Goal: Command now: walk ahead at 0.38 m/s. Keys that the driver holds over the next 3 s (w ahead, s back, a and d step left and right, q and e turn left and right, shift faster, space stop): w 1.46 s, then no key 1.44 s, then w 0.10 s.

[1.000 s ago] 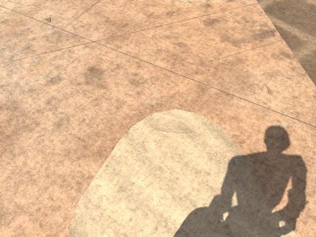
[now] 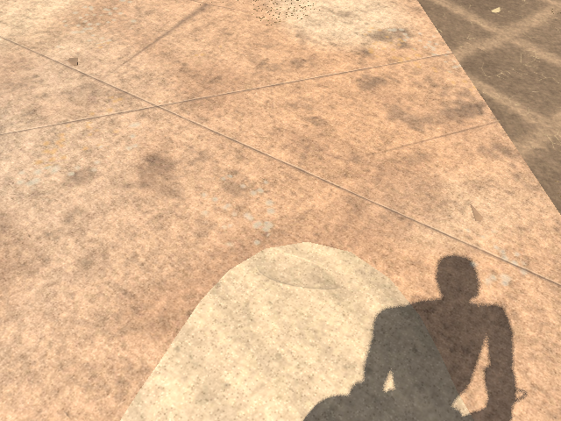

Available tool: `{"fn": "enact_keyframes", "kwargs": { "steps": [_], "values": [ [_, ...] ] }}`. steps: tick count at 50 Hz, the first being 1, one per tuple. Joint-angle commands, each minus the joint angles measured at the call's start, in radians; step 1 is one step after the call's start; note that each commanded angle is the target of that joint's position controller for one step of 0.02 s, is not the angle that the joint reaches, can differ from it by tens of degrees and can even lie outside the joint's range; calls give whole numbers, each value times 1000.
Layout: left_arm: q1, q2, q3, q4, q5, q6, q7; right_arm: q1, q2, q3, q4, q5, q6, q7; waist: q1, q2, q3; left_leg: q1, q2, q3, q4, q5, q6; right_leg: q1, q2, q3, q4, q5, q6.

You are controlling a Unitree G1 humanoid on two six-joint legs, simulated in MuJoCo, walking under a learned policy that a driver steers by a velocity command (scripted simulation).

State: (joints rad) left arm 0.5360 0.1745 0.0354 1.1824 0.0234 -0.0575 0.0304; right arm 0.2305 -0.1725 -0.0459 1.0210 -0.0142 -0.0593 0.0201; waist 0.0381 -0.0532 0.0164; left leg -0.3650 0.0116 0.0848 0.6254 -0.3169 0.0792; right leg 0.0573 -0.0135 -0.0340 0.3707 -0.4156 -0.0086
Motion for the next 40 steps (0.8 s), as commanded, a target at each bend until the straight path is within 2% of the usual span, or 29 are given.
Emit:
{"fn": "enact_keyframes", "kwargs": {
  "steps": [1,2,3,4,5,6,7,8,10,13,16,21,23,24,25,26,27,28,29,30,31,33,34,36,38,40],
  "values": [
    [-51,98,10,-49,-2,-28,-12,291,-82,-42,51,3,-20,-10,-179,65,53,446,-30,-17,-131,27,32,-413,-111,30,210,416,-123],
    [-59,28,-10,-102,-15,-33,-23,450,-204,-71,67,-12,-23,-25,-227,317,-44,609,259,-475,-335,-235,128,-629,23,-92,598,198,-54],
    [-99,65,5,-126,5,-33,-31,470,-188,-62,92,-7,-8,-24,-201,313,-55,551,369,-764,-481,-268,187,-719,61,4,821,-100,-70],
    [-149,60,8,-150,12,-27,-37,324,-173,-51,55,-8,-2,-26,-122,181,38,443,364,-663,-457,-320,174,-765,-19,55,903,-32,-92],
    [-186,47,5,-160,9,-30,-46,219,-140,-41,20,-5,-7,-21,-95,91,84,339,330,-561,-469,-245,157,-751,-56,64,881,70,-98],
    [-186,34,7,-161,3,-31,-50,164,-123,-31,5,-3,-13,-19,-57,68,101,267,287,-464,-489,-148,131,-705,-79,63,827,128,-97],
    [-166,31,10,-158,10,-22,-52,146,-91,-18,5,0,-22,-20,-28,79,101,226,249,-388,-499,-51,112,-661,-91,58,783,148,-86],
    [-145,25,10,-151,14,-11,-54,153,-78,-11,10,-1,-29,-24,-16,92,89,220,224,-326,-501,33,105,-635,-88,45,764,167,-76],
    [-177,39,17,-167,11,5,-58,208,-79,-5,32,-1,-41,-30,-10,100,92,243,205,-257,-504,175,111,-667,-82,19,724,205,-61],
    [-318,46,20,-220,9,15,-62,263,-87,2,46,-2,-47,-32,-29,102,118,285,197,-203,-520,287,124,-759,-86,-7,616,277,-40],
    [-471,34,13,-280,2,13,-66,285,-80,10,48,-2,-50,-31,-54,115,136,291,173,-146,-521,396,124,-741,-65,-38,424,357,-28],
    [-583,46,13,-331,-5,7,-65,323,-99,5,65,-3,-54,-39,-71,127,140,388,201,-114,-492,549,119,-662,-30,-66,237,389,-68],
    [-554,61,22,-331,-4,-1,-58,303,-112,0,65,-8,-54,-43,-45,126,116,444,212,-93,-413,747,105,-595,-2,-77,201,332,-102],
    [-495,74,30,-316,-4,-6,-52,289,-125,-4,65,-10,-53,-45,-18,134,79,463,211,-80,-328,899,93,-518,27,-87,191,290,-120],
    [-381,92,42,-280,-4,-13,-45,279,-137,-8,66,-14,-48,-45,28,134,16,469,199,-66,-185,998,81,-397,60,-96,165,263,-139],
    [-211,115,57,-223,4,-22,-36,266,-140,-9,62,-10,-43,-43,96,109,-72,398,163,-38,21,946,62,-190,65,-93,107,292,-161],
    [-43,195,81,-190,30,-29,-25,275,-106,2,36,0,-42,-37,144,30,-191,192,116,-9,322,616,47,63,-142,135,90,153,-209],
    [-16,272,98,-190,38,-24,-33,394,0,16,22,39,-40,-22,75,-193,-300,-162,-89,-5,710,-171,8,286,-423,676,-54,49,-361],
    [-118,231,90,-202,2,-12,-41,298,-99,-8,14,16,-37,-24,55,-34,-241,-249,-41,-145,772,-135,31,197,-370,708,-128,-39,-326],
    [-225,174,72,-221,-8,-15,-43,195,-108,-13,-23,10,-41,-20,24,-1,-99,-280,10,-138,733,-33,36,49,-344,535,-144,-9,-288],
    [-269,120,56,-222,-5,-24,-46,153,-94,-11,-31,6,-45,-19,1,53,-34,-245,44,-135,674,28,35,-70,-302,428,-176,124,-260],
    [-264,58,34,-195,-7,-37,-37,176,-58,-10,-23,-20,-22,-11,-58,34,2,-150,81,-131,580,54,19,-202,-226,275,-206,271,-209],
    [-234,56,31,-181,-7,-44,-33,186,-44,-9,-21,-24,-10,-6,-67,23,3,-128,81,-123,555,54,9,-221,-217,241,-212,328,-207],
    [-186,84,32,-163,-10,-55,-29,149,-41,-10,-37,-27,8,1,-76,21,23,-160,90,-102,506,73,-9,-231,-201,188,-230,396,-212],
    [-153,107,34,-157,-10,-57,-28,56,-53,-10,-73,-27,18,6,-67,18,55,-235,107,-84,436,140,-28,-223,-191,157,-263,384,-214],
    [-117,103,29,-152,-11,-55,-30,-42,-65,-10,-107,-21,20,8,-46,14,80,-296,115,-68,339,211,-45,-193,-178,133,-280,409,-209]
  ]
}}
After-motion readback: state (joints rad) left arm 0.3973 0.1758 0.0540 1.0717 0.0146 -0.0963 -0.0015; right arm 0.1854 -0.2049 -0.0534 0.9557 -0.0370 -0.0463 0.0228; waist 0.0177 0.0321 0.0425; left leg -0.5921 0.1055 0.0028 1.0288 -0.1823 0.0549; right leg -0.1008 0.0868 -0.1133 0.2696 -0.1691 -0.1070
